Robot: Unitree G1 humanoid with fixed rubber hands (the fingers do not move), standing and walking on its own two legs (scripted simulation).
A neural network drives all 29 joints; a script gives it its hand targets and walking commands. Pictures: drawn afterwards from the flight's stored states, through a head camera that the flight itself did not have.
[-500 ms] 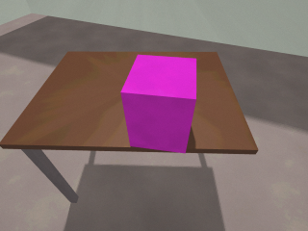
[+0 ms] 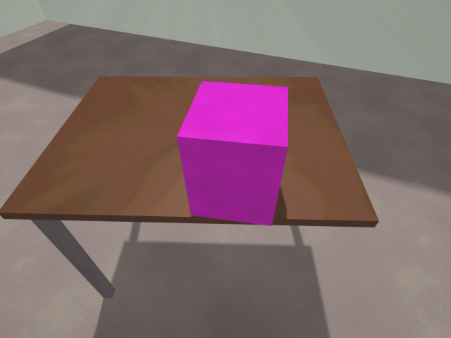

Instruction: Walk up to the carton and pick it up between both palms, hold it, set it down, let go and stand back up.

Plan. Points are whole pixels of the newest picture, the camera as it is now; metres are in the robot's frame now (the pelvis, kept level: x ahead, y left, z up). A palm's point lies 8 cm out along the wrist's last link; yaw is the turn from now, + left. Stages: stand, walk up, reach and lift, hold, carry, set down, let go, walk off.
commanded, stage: walk up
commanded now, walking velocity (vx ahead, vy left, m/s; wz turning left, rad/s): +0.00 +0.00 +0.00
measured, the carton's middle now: (237, 154) +0.53 +0.00 +0.04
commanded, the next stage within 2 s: none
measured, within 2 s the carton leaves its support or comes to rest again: neither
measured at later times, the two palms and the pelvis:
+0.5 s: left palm out of the picture -0.03 +0.36 -0.16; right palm out of the picture +0.09 -0.18 -0.14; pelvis +0.06 +0.11 -0.03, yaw -5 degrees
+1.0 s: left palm (82, 295) +0.27 +0.35 -0.15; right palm out of the picture +0.08 -0.09 -0.15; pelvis +0.14 +0.14 -0.02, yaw -14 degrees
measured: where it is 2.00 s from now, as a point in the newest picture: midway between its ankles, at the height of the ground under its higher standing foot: outside the picture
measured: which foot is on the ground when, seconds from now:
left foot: down 0.00-0.16, up 0.18-0.46, down 0.48-1.00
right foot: down 0.00-0.48, up 0.50-0.88, down 0.90-1.00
